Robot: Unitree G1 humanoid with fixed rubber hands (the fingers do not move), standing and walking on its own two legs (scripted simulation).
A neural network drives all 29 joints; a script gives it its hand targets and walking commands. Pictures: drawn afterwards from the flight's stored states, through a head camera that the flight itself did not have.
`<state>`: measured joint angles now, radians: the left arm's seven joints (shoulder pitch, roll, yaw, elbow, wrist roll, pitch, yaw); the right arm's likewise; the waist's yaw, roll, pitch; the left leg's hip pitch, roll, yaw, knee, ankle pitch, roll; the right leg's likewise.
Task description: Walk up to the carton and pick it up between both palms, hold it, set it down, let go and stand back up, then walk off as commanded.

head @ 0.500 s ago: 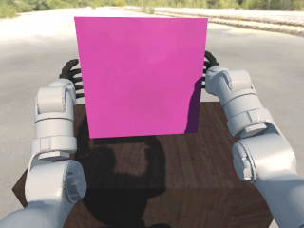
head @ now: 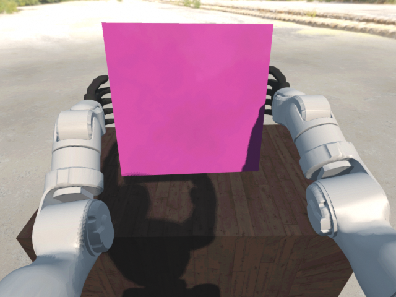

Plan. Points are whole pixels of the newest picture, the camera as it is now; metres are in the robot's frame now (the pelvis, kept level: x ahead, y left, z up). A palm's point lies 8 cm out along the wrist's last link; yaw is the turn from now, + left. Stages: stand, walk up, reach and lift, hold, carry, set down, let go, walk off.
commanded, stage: hold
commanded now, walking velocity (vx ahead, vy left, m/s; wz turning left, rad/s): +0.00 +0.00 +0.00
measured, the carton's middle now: (187, 95) +0.47 +0.00 +0.27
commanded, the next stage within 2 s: none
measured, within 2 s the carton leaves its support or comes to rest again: neither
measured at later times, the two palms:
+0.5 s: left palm (86, 103) +0.37 +0.19 +0.30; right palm (273, 88) +0.37 -0.17 +0.31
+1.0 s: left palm (92, 110) +0.37 +0.18 +0.29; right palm (281, 98) +0.36 -0.18 +0.30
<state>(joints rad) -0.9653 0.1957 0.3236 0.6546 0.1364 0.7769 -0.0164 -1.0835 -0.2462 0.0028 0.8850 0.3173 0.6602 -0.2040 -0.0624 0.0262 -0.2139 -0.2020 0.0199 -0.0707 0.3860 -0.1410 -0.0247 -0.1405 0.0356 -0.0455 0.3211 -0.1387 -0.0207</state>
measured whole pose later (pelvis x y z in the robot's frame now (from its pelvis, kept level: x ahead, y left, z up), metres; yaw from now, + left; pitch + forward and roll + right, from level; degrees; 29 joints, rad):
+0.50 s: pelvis +0.02 +0.00 +0.00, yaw +0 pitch -4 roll -1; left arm -0.90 0.20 0.32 0.47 0.14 0.91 -0.04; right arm -1.08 -0.23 0.01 0.80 0.32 0.77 -0.27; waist -0.06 0.02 -0.23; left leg -0.13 0.02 -0.07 0.39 -0.18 -0.02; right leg -0.06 0.04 -0.05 0.30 -0.17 -0.02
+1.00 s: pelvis +0.00 +0.00 +0.00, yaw +0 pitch -4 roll -1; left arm -0.95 0.20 0.32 0.64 0.14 0.79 -0.02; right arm -1.08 -0.25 0.01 0.88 0.32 0.68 -0.21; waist -0.06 0.03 -0.22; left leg -0.18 0.02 -0.07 0.39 -0.14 -0.02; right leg -0.12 0.04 -0.05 0.32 -0.14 -0.02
